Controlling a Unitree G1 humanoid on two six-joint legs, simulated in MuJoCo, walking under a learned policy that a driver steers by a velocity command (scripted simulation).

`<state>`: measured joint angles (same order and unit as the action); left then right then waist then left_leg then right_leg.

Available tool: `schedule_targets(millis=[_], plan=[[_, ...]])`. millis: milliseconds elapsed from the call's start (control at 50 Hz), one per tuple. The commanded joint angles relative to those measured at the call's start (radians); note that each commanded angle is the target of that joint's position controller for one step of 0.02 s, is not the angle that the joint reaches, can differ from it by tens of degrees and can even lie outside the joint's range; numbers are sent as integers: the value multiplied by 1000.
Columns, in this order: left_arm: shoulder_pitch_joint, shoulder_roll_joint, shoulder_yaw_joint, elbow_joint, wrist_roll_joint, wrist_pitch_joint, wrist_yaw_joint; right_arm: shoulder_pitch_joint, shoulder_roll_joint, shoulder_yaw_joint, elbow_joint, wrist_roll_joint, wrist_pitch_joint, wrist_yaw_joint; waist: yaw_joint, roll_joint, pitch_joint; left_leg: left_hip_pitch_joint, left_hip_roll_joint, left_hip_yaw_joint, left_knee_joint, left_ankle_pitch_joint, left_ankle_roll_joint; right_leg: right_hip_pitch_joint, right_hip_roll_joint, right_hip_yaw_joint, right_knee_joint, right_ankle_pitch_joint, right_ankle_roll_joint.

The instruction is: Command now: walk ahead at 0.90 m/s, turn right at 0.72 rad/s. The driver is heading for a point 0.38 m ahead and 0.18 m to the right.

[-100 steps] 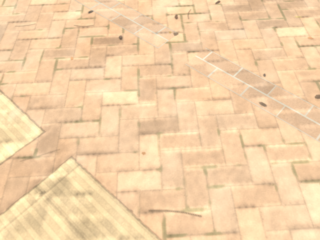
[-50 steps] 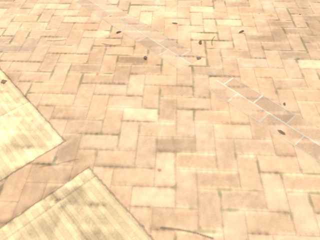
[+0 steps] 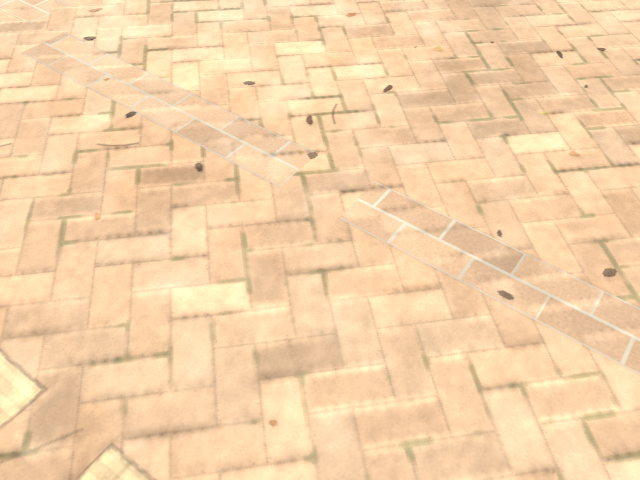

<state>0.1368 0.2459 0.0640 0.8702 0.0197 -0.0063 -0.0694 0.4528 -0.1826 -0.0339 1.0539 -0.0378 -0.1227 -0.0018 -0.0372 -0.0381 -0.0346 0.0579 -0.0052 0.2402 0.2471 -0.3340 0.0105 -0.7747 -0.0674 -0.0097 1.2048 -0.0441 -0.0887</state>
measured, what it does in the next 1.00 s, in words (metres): walks ahead, turning right: right foot, then left foot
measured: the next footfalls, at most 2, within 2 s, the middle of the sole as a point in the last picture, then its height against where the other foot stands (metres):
right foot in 0.22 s outside the picture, level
left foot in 0.60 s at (356, 402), level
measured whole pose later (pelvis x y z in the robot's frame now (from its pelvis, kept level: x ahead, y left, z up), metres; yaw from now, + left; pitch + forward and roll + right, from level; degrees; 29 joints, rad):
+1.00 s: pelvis +0.56 -0.13 -0.01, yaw -25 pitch +1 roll +1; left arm 0.20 0.21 0.04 0.86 0.02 0.03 0.04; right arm 0.18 -0.22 -0.02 0.86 -0.01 -0.03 0.00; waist -0.01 0.01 0.01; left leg -0.37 -0.06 0.04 0.49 -0.15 0.05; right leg -0.33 -0.04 0.07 0.60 -0.28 0.02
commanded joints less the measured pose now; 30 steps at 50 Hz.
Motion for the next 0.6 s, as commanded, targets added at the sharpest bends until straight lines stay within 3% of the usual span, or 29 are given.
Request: schedule_targets(millis=[20, 80, 120, 140, 180, 200, 220, 240, 260, 280, 300, 320, 340, 360, 380, 400, 420, 460, 480, 520, 560, 580, 600], plan=[[-184, 19, -6, -109, -1, 0, -11, 35, -92, -10, -31, -1, -18, -11, -7, 102, 216, -43, 232, -50, -199, 229, 9, -148, -10, -63, -117, 39, -12], [-257, 8, -21, -156, 4, -5, -19, 44, -112, -9, -26, 5, -12, -29, 5, 95, 239, 18, 229, 47, -181, 547, 0, -55, 13, -161, -334, 7, -50], [-226, 24, -22, -162, -2, -6, -11, 36, -162, -15, -35, 9, -3, -43, 46, 126, 175, 58, 243, 97, -60, 1127, -10, 127, 94, -239, -425, -23, -100], [-163, 46, -16, -149, -5, -6, -5, 40, -195, -24, -41, 9, 10, -53, 85, 153, 125, 104, 259, 102, 44, 1351, -12, 201, 133, -259, -436, -57, -119], [144, 118, 16, -80, -11, -4, 12, -27, -269, -50, -80, 1, 41, -55, 238, 212, -23, 80, 301, 75, 421, 1536, 22, 484, 178, -234, -428, -190, -165], [338, 173, 47, -22, -10, -10, 26, -71, -280, -58, -107, -1, 51, -41, 316, 191, -106, -40, 304, 35, 702, 1371, 53, 721, 188, -160, -506, -259, -197], [361, 204, 74, 6, -17, -10, 44, -98, -237, -58, -113, -5, 51, -21, 307, 81, -93, -297, 185, 17, 1048, 672, 48, 910, 131, -20, -580, -342, -227], [235, 279, 82, -14, 6, 0, 48, -132, -80, -23, -218, -1, 26, 3, 146, -172, -39, -779, -10, -82, 1381, -141, -3, 1064, -70, 485, -682, -361, -345], [266, 308, 88, -29, 14, 3, 46, -209, -125, -19, -304, 19, -7, 3, 168, -90, -131, -939, -14, -287, 1432, -85, 3, 1134, -180, 789, -904, -413, -415], [255, 245, 77, -23, 17, -8, 58, -223, -154, -17, -299, 21, -25, 0, 142, 47, -30, -958, 50, -308, 1363, -14, 8, 1030, -215, 736, -969, -293, -367], [209, 187, 60, -21, 17, -21, 65, -190, -161, -17, -279, 23, -25, -5, 72, 150, 66, -876, 86, -295, 1273, 33, 3, 847, -196, 615, -959, -58, -318], [155, 162, 47, -30, 15, -36, 71, -169, -153, -14, -265, 11, -9, -11, 16, 193, 96, -780, 114, -289, 1217, 27, -13, 708, -159, 482, -935, 193, -282], [126, 142, 35, -42, 2, -52, 75, -133, -143, -10, -258, -7, 18, -9, -20, 199, 94, -683, 135, -288, 1159, 15, -32, 601, -125, 377, -928, 396, -259], [62, 41, 5, -86, -45, -85, 54, -147, -197, -47, -264, 75, 0, -16, -23, 176, 55, -678, 148, -343, 1154, 2, -39, 586, -101, 369, -924, 403, -231], [37, 72, 6, -81, -61, -97, 53, -165, -197, -46, -280, 73, -1, -19, -43, 144, 66, -663, 164, -319, 1038, 23, -47, 529, -68, 295, -926, 451, -203], [57, 104, 13, -73, -64, -102, 65, -230, -173, -40, -306, 52, -4, -21, -23, 118, 91, -639, 148, -271, 919, 63, -53, 473, -16, 213, -930, 570, -163], [102, 124, 17, -60, -57, -100, 81, -310, -135, -28, -341, 33, -10, -19, 3, 95, 100, -621, 110, -220, 806, 139, -60, 442, 34, 153, -921, 676, -126], [192, 113, 14, -33, -43, -76, 110, -399, -69, -5, -362, 17, -26, -5, 60, 67, 77, -515, 19, -143, 505, 379, -52, 426, 126, 60, -864, 661, -37], [265, 115, 14, -15, -41, -64, 122, -435, -62, -2, -368, 21, -31, 5, 102, 43, 39, -483, -30, -119, 393, 522, -46, 484, 128, 60, -843, 640, -5], [320, 128, 15, 3, -41, -49, 133, -472, -89, -10, -391, 38, -31, 21, 122, -26, -1, -450, -91, -117, 275, 641, -30, 598, 95, 90, -811, 629, 35], [297, 111, 14, -3, -29, -45, 139, -430, -137, -26, -391, 33, -30, 30, 81, -90, -30, -383, -122, -133, 232, 637, -6, 672, 66, 123, -707, 644, 65], [250, 114, 18, -17, -24, -46, 143, -345, -167, -37, -370, 27, -32, 30, 23, -125, -57, -308, -115, -155, 222, 632, 9, 685, 52, 141, -617, 684, 80], [152, 121, 21, -44, -19, -46, 141, -179, -195, -49, -322, 21, -41, 26, -88, -127, -93, -178, -65, -181, 134, 748, 40, 666, 67, 124, -435, 662, 105]])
